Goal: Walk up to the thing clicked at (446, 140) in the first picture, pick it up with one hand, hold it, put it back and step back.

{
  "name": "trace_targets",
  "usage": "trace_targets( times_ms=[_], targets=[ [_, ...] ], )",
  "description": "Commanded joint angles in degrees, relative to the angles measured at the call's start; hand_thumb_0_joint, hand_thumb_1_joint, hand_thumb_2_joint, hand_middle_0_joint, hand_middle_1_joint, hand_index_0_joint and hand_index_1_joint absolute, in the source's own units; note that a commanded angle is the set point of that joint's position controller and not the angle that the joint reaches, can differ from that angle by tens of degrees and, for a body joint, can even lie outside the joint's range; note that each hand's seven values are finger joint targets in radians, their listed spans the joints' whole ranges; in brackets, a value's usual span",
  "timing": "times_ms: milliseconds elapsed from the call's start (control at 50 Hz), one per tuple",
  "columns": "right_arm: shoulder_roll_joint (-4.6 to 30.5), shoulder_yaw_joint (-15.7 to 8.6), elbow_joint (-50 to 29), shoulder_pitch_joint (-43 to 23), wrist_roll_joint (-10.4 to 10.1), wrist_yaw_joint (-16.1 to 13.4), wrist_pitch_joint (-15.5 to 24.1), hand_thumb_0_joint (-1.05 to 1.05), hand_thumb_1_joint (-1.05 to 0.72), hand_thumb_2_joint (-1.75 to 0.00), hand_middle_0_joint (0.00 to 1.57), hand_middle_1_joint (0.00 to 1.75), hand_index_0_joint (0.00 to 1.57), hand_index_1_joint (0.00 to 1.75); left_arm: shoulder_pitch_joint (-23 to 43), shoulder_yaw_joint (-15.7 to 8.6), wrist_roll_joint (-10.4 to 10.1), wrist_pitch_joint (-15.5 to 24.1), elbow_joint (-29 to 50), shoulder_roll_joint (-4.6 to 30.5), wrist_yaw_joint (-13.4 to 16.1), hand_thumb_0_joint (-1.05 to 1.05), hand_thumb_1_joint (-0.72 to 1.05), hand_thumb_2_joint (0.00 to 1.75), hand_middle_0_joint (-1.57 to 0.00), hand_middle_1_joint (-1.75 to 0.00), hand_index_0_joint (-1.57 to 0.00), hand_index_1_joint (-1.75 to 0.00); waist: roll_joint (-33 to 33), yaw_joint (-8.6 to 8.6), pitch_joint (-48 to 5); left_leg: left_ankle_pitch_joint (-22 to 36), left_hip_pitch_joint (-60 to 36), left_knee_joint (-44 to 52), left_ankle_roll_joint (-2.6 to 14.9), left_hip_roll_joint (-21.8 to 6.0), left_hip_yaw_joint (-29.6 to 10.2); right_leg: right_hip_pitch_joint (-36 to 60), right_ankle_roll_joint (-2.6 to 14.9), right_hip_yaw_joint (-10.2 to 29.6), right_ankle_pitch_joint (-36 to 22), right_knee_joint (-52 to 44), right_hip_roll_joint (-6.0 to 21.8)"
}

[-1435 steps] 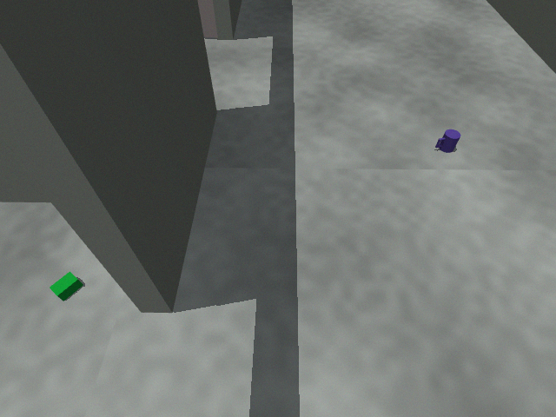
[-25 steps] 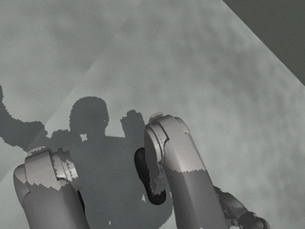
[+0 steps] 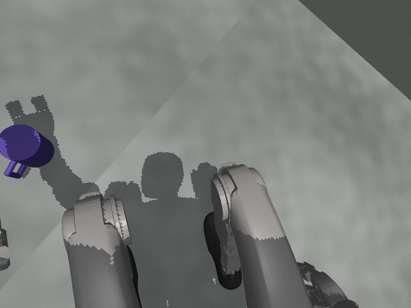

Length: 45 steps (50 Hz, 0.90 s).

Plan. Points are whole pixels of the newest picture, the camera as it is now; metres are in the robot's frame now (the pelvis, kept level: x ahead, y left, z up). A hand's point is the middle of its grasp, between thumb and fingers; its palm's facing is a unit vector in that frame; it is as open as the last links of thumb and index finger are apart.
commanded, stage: withdraw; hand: left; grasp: from above
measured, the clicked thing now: (24, 154) +0.44 +0.33 -0.28
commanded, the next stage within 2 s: home in 0.56 s
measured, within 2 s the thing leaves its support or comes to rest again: neither
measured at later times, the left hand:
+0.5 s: hand (0, 131) +0.44 +0.31 -0.13, palm faces -0.45 -0.06 -0.89, open 14.1 cm
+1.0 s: hand out of the picture +0.43 +0.34 -0.07, palm faces -0.41 -0.26 -0.88, open 12.6 cm
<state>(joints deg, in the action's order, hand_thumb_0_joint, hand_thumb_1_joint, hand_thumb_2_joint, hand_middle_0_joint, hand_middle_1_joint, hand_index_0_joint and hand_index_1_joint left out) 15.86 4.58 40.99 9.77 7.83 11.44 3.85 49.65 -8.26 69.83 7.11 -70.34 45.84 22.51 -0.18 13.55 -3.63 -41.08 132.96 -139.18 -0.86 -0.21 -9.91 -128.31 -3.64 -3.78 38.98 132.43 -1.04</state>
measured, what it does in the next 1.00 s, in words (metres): rises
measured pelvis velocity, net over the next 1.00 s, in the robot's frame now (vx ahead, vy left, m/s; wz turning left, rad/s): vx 0.00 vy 0.00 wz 0.04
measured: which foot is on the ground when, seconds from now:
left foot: down 0.00-1.00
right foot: down 0.00-1.00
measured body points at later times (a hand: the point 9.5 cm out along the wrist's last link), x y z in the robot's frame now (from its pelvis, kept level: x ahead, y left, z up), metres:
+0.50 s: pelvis -0.02 +0.00 +0.02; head +0.21 +0.10 +0.40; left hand +0.46 +0.31 -0.08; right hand +0.06 -0.29 -0.06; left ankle +0.06 +0.13 -0.30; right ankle +0.10 -0.13 -0.30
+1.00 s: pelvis +0.00 +0.00 +0.05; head +0.22 +0.06 +0.44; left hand +0.45 +0.35 -0.02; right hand +0.06 -0.26 -0.07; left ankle +0.06 +0.13 -0.30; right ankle +0.10 -0.13 -0.30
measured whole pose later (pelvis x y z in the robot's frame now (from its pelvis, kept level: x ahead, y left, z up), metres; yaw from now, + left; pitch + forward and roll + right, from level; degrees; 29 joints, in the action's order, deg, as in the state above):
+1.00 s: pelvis +0.00 +0.00 +0.05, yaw +3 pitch +37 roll -8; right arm 15.1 2.5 38.2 13.5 3.7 6.2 -1.1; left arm 41.7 -6.8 52.8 3.7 -55.9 41.1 3.8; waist -3.8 9.8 -6.7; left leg -40.2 125.4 -128.7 0.1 -0.4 -6.8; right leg -121.3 -3.5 -2.0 38.9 123.3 0.1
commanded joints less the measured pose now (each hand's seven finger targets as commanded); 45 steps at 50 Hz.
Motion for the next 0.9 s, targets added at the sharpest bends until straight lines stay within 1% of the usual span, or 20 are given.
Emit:
trace_targets(
  times_ms=[0,40,100,180,220,280,320,340,380,400,480,540,600,640,660,700,720,780,840,880],
  targets=[
    [14.8,-7.1,-0.9,11.7,-2.3,-1.8,-2.0,0.00,-0.91,-0.91,0.20,0.30,0.20,0.30,19.1,2.7,-4.9,-2.9,6.3,12.5,-6.5,0.00,-0.57,1.02,-0.07,-1.01,-0.06,-1.03,-17.2,0.94,-36.8,9.8,-29.4,20.7,2.74,0.3,7.0,21.8,5.65,-4.1,-11.2,-17.9,-1.9],
    [14.9,-7.2,-1.5,11.9,-3.0,-2.8,-2.9,0.00,-0.91,-0.91,0.20,0.30,0.20,0.30,16.6,6.4,-6.2,-2.6,3.6,8.1,-12.0,0.00,-0.56,1.03,-0.07,-1.02,-0.06,-1.03,-11.7,1.18,-32.1,7.3,-26.9,21.9,3.07,0.5,6.4,21.7,5.93,-3.9,-8.3,-19.8,-1.8],
    [15.7,-6.9,-2.8,11.7,-3.9,-4.9,-3.8,0.00,-0.91,-0.90,0.20,0.30,0.20,0.30,15.1,9.5,-8.3,-1.4,4.0,5.3,-18.5,0.00,-0.54,1.02,-0.08,-1.03,-0.07,-1.03,-6.5,1.47,-27.1,5.9,-26.0,23.8,3.21,0.7,6.4,23.2,6.33,-3.5,-6.5,-23.2,-1.3],
    [14.8,-5.4,-3.4,11.4,-4.0,-7.1,-4.4,0.00,-0.90,-0.90,0.20,0.30,0.20,0.30,18.7,8.7,-10.3,4.0,7.4,7.8,-23.6,0.00,-0.53,1.02,-0.08,-1.03,-0.08,-1.03,-2.8,1.48,-28.3,8.5,-25.5,22.8,3.78,0.9,7.1,27.9,5.97,-2.1,-9.0,-24.5,-0.7],
    [14.5,-4.8,-3.3,10.9,-3.5,-8.0,-4.5,0.00,-0.90,-0.90,0.20,0.30,0.20,0.30,21.7,7.0,-9.5,7.7,8.4,11.1,-23.2,0.00,-0.52,1.01,-0.08,-1.02,-0.08,-1.03,-5.0,-0.04,-30.1,9.5,-27.5,22.1,3.44,0.8,7.2,26.5,6.25,-1.8,-9.2,-23.4,-0.5],
    [14.1,-3.5,-3.5,9.2,-2.5,-8.6,-4.8,0.00,-0.91,-0.90,0.20,0.30,0.20,0.30,26.0,4.8,-5.1,13.8,8.6,14.9,-19.2,0.00,-0.53,1.01,-0.09,-1.00,-0.08,-1.01,-13.1,-0.16,-33.8,11.7,-33.5,21.8,1.98,0.5,5.9,21.9,6.53,-2.6,-10.5,-19.7,-0.3],
    [13.4,-2.7,-3.2,8.3,-1.4,-8.0,-5.2,0.00,-0.91,-0.90,0.20,0.30,0.20,0.30,27.1,4.8,-1.6,15.5,5.6,14.0,-13.9,0.00,-0.55,1.02,-0.08,-1.01,-0.08,-1.02,-16.5,-0.08,-36.3,13.6,-35.9,21.3,1.75,0.5,6.3,21.1,5.96,-3.2,-12.7,-17.6,-0.7],
    [13.8,-2.5,-3.1,8.1,-1.1,-7.5,-5.6,0.00,-0.91,-0.90,0.20,0.30,0.20,0.30,26.8,4.1,-0.3,15.4,3.1,13.5,-10.7,0.00,-0.55,1.02,-0.08,-1.02,-0.07,-1.02,-17.3,-0.14,-35.7,13.8,-36.4,21.7,1.52,0.6,6.1,19.5,6.06,-3.6,-12.6,-16.8,-0.6],
    [14.4,-2.1,-2.9,8.0,-0.2,-6.5,-6.1,0.00,-0.90,-0.90,0.20,0.30,0.20,0.30,27.8,6.4,2.2,14.5,-3.0,9.4,-5.1,0.00,-0.55,1.02,-0.07,-1.02,-0.07,-1.02,-19.1,2.01,-32.6,12.3,-36.3,21.8,1.42,0.6,6.0,15.5,6.16,-4.9,-11.3,-15.9,-0.9],
    [14.6,-2.0,-2.4,8.3,0.1,-6.4,-6.0,0.00,-0.90,-0.90,0.20,0.30,0.20,0.30,29.7,6.6,3.4,14.0,-4.3,9.7,-2.9,0.00,-0.55,1.02,-0.07,-1.02,-0.07,-1.03,-20.2,2.64,-32.4,11.4,-36.2,22.0,1.34,0.7,5.7,14.6,6.30,-5.6,-10.9,-15.7,-1.0],
    [16.0,-2.6,-1.7,10.4,1.1,-6.0,-5.1,0.00,-0.90,-0.90,0.20,0.30,0.20,0.30,35.2,3.4,7.9,9.9,-8.4,14.9,4.0,0.00,-0.52,1.00,-0.09,-1.00,-0.09,-1.00,-23.9,3.20,-36.3,9.8,-37.1,22.3,0.99,1.0,5.9,12.8,6.16,-6.2,-10.4,-14.0,-0.4],
    [16.3,-2.3,-1.8,10.6,1.7,-5.8,-3.8,0.00,-0.90,-0.90,0.20,0.30,0.20,0.30,37.4,1.7,8.3,6.3,-11.3,17.3,6.8,0.00,-0.53,1.00,-0.08,-1.02,-0.08,-1.01,-23.9,3.88,-37.4,7.5,-35.3,21.0,1.43,1.0,6.2,12.3,6.09,-5.9,-9.2,-13.4,-0.5],
    [16.1,-1.9,-2.6,10.4,1.8,-5.6,-2.4,0.00,-0.90,-0.90,0.20,0.30,0.20,0.30,36.4,-0.3,6.7,3.4,-10.1,20.3,7.6,0.00,-0.52,0.99,-0.08,-1.01,-0.08,-1.01,-23.5,3.10,-40.3,7.2,-33.1,18.8,2.02,1.2,7.7,14.9,5.87,-4.8,-8.5,-14.0,-0.4],
    [15.8,-2.0,-3.2,10.2,1.1,-5.6,-1.7,0.00,-0.88,-0.89,0.20,0.30,0.20,0.30,33.9,-1.9,5.4,1.8,-7.4,22.7,6.8,0.00,-0.45,0.91,-0.16,-0.93,-0.16,-0.93,-24.5,1.61,-44.2,8.0,-33.3,18.2,2.25,1.2,8.3,17.9,5.84,-4.0,-9.1,-13.8,-0.3],
    [16.1,-2.3,-3.2,10.5,0.7,-5.7,-1.5,0.00,-0.90,-0.89,0.20,0.30,0.20,0.30,33.0,-3.0,4.0,1.1,-5.3,24.0,6.1,0.00,-0.50,0.97,-0.08,-1.01,-0.10,-1.00,-24.4,0.39,-47.0,8.5,-34.0,18.4,2.40,1.2,8.5,18.7,5.67,-4.0,-9.6,-13.9,-0.2],
    [15.1,-2.7,-3.5,11.0,-0.1,-5.6,-1.2,0.00,-0.88,-0.89,0.20,0.30,0.20,0.30,29.2,-2.6,1.7,0.0,-5.0,22.9,3.6,0.00,-0.34,0.86,-0.24,-0.85,-0.21,-0.84,-21.9,0.37,-46.7,8.6,-32.5,18.5,2.73,1.1,8.6,21.1,5.71,-3.6,-9.5,-14.9,-0.6],
    [14.5,-2.9,-3.2,11.5,-0.3,-5.6,-1.3,0.00,-0.88,-0.89,0.20,0.30,0.20,0.30,28.5,-1.9,0.7,-0.4,-3.4,21.9,1.9,0.00,-0.27,0.88,-0.24,-0.77,-0.21,-0.76,-20.6,0.80,-46.4,8.5,-31.2,18.6,2.86,1.0,8.7,22.6,5.60,-3.4,-9.3,-15.7,-0.9],
    [14.2,-4.5,-2.8,13.3,-1.3,-5.5,-1.5,0.00,-0.89,-0.90,0.20,0.30,0.20,0.30,24.3,-2.3,-4.0,-0.9,1.4,20.9,-3.8,0.00,-0.22,0.77,-0.21,-0.55,-0.19,-0.57,-18.0,-0.76,-46.0,8.1,-29.2,20.1,3.15,1.2,8.9,25.4,5.30,-3.3,-8.7,-17.6,-0.9],
    [14.6,-6.2,-3.1,15.1,-2.8,-5.4,-2.7,0.00,-0.89,-0.90,0.20,0.30,0.20,0.30,15.1,-0.3,-8.3,-1.5,6.5,14.6,-10.5,0.00,-0.03,0.71,-0.19,-0.44,-0.18,-0.45,-18.3,-2.46,-45.9,12.6,-34.0,23.4,2.24,1.2,8.2,26.2,5.95,-3.8,-12.0,-18.4,-0.6],
    [15.0,-7.5,-3.8,16.2,-3.8,-5.5,-3.5,0.00,-0.89,-0.90,0.20,0.30,0.20,0.30,8.0,0.3,-12.5,-2.1,12.7,11.0,-14.7,0.00,0.11,0.67,-0.17,-0.35,-0.17,-0.36,-16.5,-3.25,-45.2,15.6,-38.0,25.5,1.86,0.9,7.5,28.1,5.97,-3.7,-14.1,-20.7,-0.4]
  ],
)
